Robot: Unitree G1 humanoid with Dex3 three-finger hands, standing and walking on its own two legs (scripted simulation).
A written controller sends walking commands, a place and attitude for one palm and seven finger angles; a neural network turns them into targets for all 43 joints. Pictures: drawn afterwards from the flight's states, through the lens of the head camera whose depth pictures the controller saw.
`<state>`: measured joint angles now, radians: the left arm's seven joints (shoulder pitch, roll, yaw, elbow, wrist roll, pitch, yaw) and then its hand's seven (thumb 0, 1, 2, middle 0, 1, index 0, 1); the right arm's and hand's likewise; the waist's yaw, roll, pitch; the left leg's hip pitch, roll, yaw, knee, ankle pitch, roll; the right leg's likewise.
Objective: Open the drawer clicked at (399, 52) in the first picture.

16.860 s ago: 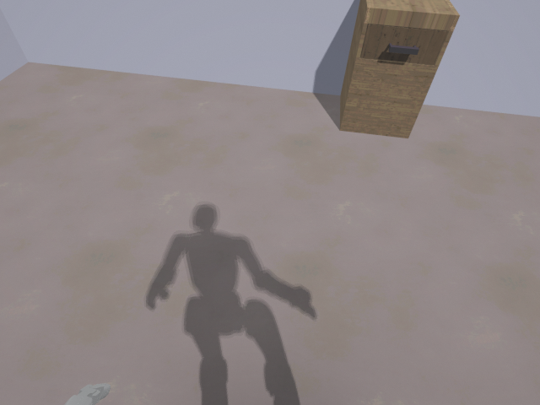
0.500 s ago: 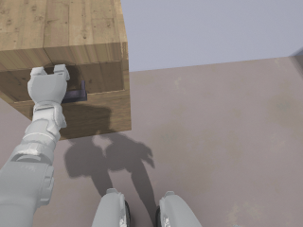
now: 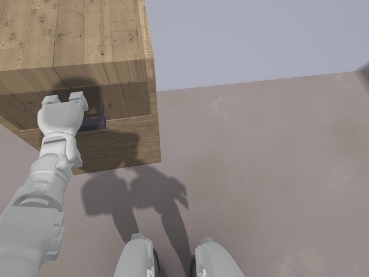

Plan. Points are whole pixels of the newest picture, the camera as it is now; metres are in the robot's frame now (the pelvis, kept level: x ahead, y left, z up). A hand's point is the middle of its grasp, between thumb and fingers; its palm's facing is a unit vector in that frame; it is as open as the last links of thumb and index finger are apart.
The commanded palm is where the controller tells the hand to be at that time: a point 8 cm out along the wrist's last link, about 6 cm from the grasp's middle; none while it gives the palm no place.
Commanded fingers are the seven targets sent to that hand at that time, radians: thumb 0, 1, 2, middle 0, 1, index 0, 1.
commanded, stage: move the hooked fingers above the handle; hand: left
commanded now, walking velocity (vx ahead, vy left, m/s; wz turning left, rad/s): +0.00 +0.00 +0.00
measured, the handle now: (78, 117) +0.52 +0.26 -0.11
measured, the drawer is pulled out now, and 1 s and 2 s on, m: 0.00 0.00 0.00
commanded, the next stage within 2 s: none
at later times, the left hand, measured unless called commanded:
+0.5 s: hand (79, 130) +0.45 +0.23 -0.05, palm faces -0.08 -0.10 -0.99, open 13.8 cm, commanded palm +0.45 +0.23 +0.01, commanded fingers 0.00 -0.50 0.30 -0.30 -1.20 -0.30 -1.20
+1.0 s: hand (84, 114) +0.49 +0.21 -0.03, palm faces +0.06 -0.11 -0.99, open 13.8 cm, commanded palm +0.46 +0.23 +0.01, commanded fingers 0.00 -0.50 0.30 -0.30 -1.20 -0.30 -1.20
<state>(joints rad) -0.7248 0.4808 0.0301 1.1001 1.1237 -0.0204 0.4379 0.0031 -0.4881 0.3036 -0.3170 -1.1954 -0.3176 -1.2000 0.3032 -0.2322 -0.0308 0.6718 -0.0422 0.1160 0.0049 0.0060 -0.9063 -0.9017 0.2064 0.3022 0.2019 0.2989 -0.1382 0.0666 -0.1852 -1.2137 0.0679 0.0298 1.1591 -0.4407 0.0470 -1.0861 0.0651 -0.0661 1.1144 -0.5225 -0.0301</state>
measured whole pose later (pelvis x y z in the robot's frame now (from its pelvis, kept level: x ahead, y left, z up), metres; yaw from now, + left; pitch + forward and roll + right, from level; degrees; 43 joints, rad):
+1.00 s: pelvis -0.01 +0.01 -0.01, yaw +0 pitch +29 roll -6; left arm -0.78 0.46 0.03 1.03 1.18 -0.15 0.53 0.00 -0.49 0.30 -0.35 -1.22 -0.32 -1.20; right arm 0.31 -0.24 -0.04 0.70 -0.06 0.10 -0.01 0.01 -0.91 -0.90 0.21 0.30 0.20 0.30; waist -0.16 0.07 -0.21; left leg -1.29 0.06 0.02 1.23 -0.46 0.07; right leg -1.14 0.05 -0.08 1.17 -0.54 -0.01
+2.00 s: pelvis +0.00 +0.00 +0.00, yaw +0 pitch +28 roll -5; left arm -0.77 0.46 -0.01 1.08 1.13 -0.13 0.42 0.00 -0.49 0.30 -0.32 -1.20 -0.32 -1.20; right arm 0.30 -0.24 -0.04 0.69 -0.05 0.10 -0.01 0.01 -0.90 -0.90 0.21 0.30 0.20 0.30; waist -0.15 0.06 -0.22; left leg -1.23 0.06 0.01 1.19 -0.46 0.05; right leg -1.09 0.06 -0.09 1.13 -0.54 -0.03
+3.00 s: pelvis -0.02 +0.01 -0.03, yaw +0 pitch +31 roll -7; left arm -0.81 0.54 0.02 1.11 1.15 -0.15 0.46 0.00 -0.49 0.30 -0.32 -1.20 -0.32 -1.20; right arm 0.29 -0.25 -0.03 0.71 -0.06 0.07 -0.01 0.01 -0.91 -0.90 0.21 0.30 0.20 0.30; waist -0.16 0.06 -0.22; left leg -1.40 0.06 -0.02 1.32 -0.47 0.06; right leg -1.24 0.06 -0.11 1.26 -0.56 -0.03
